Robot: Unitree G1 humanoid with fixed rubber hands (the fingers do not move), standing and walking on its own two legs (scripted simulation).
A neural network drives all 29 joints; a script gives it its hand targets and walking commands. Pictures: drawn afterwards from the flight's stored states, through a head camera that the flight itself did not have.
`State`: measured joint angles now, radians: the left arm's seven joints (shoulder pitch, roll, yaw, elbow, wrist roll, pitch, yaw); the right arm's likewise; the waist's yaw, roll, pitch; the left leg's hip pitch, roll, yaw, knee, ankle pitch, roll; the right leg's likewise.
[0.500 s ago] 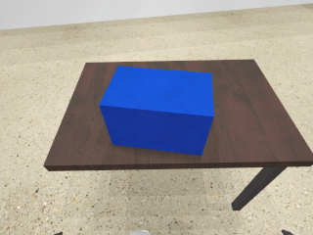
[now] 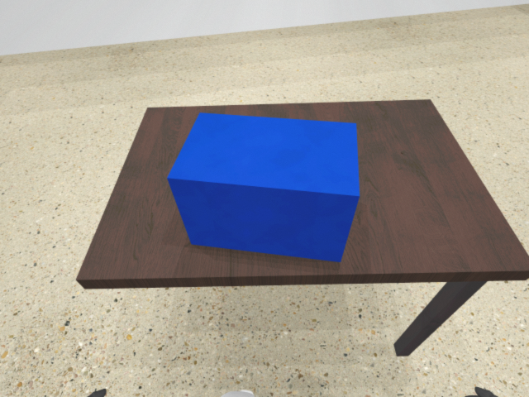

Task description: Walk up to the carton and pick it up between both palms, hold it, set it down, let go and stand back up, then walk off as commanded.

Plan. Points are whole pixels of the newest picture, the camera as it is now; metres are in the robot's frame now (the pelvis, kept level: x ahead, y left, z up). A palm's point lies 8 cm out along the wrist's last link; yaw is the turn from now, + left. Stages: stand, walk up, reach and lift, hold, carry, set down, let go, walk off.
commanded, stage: walk up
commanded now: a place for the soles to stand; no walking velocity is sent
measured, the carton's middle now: (269, 186) +0.49 +0.03 +0.02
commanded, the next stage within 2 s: none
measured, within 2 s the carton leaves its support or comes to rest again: neither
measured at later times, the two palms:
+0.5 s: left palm out of the picture +0.09 +0.32 -0.09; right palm out of the picture +0.10 -0.30 -0.08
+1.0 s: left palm out of the picture +0.10 +0.32 -0.08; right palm out of the picture +0.11 -0.30 -0.09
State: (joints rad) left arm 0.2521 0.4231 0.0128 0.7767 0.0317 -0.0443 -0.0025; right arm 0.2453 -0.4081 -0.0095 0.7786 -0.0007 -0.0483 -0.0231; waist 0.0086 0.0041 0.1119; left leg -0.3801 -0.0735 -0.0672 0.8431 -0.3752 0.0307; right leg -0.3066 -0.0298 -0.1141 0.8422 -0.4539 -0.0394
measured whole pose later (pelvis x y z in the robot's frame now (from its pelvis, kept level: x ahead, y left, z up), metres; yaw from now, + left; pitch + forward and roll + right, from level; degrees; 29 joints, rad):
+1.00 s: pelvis +0.00 +0.01 +0.00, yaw +1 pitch -4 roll +0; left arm 0.24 0.42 0.01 0.78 0.03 -0.05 0.00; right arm 0.24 -0.41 -0.01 0.78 0.00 -0.05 -0.02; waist 0.01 0.00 0.11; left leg -0.38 -0.08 -0.06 0.83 -0.34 0.03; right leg -0.31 -0.05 -0.11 0.84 -0.46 -0.03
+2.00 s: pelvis +0.01 +0.01 +0.00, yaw +1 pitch -4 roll +0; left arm 0.22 0.42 0.01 0.78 0.03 -0.04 0.00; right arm 0.23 -0.41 -0.01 0.78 0.00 -0.05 -0.01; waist 0.01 -0.01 0.11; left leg -0.38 -0.10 -0.06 0.83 -0.37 0.05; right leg -0.31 -0.06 -0.11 0.84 -0.46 -0.03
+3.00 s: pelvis +0.01 +0.01 +0.00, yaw +1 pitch -4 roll +0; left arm 0.22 0.42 0.01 0.78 0.03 -0.03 0.00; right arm 0.23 -0.41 -0.01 0.78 0.00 -0.05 -0.01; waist 0.01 -0.01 0.11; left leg -0.38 -0.10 -0.06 0.82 -0.36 0.05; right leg -0.30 -0.06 -0.11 0.84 -0.47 -0.02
